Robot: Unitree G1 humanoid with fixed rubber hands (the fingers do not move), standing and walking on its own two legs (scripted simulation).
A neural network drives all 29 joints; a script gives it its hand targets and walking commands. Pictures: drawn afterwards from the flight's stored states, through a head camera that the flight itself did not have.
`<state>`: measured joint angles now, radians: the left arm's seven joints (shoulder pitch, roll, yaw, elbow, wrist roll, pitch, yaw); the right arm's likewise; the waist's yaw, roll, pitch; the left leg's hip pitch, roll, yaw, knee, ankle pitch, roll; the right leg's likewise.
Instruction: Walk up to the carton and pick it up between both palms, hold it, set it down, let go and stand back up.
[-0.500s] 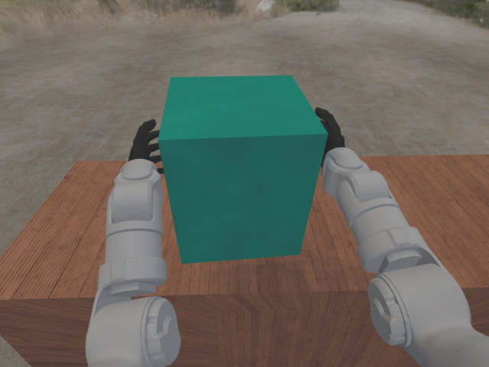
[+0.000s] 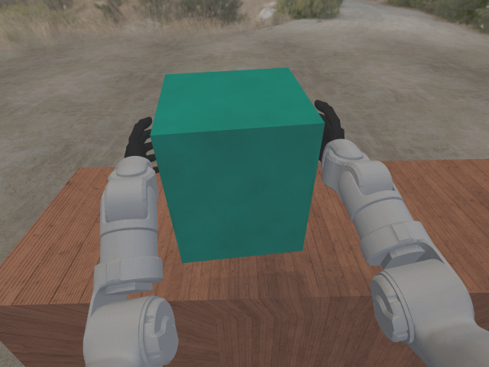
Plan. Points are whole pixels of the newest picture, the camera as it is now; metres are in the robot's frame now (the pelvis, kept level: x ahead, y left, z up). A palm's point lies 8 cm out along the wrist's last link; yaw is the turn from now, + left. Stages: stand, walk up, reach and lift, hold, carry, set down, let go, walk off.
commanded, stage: reach and lift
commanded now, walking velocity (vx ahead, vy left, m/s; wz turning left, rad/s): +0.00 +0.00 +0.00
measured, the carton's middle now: (235, 164) +0.41 -0.01 +0.21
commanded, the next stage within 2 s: hold in 0.50 s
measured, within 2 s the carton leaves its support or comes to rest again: neither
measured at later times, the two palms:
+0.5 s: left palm (135, 158) +0.37 +0.15 +0.26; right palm (332, 132) +0.37 -0.15 +0.28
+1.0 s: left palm (132, 151) +0.38 +0.15 +0.27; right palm (331, 122) +0.38 -0.15 +0.29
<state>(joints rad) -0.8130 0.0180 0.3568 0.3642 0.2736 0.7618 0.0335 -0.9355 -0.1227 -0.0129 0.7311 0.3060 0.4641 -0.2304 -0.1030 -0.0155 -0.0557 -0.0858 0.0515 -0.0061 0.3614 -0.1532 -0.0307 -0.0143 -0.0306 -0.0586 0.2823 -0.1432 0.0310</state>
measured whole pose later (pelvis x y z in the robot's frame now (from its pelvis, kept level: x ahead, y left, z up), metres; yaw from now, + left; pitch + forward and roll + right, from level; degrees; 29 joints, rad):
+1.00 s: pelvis +0.01 +0.00 +0.00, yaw +0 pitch -5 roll -1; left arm -0.87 0.04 0.37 0.37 0.27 0.87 0.01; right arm -1.05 -0.16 0.02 0.76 0.37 0.60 -0.27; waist -0.09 0.00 -0.13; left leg -0.12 0.05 -0.03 0.37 -0.16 -0.04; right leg -0.04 -0.01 -0.03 0.28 -0.15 0.02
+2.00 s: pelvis +0.01 +0.00 +0.00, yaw +0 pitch -5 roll -1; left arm -0.87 0.04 0.38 0.38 0.27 0.88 0.01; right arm -1.06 -0.17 0.02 0.76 0.40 0.62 -0.29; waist -0.09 0.01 -0.14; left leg -0.12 0.04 -0.06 0.38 -0.17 -0.04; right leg -0.04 0.00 -0.01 0.29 -0.16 0.02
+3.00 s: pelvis +0.01 -0.01 +0.00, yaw +1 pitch -5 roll -1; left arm -0.87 0.04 0.37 0.37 0.26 0.88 0.01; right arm -1.05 -0.17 0.03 0.75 0.41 0.62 -0.29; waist -0.10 0.00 -0.14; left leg -0.13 0.04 -0.08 0.38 -0.17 -0.04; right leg -0.04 0.01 0.01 0.28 -0.16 0.02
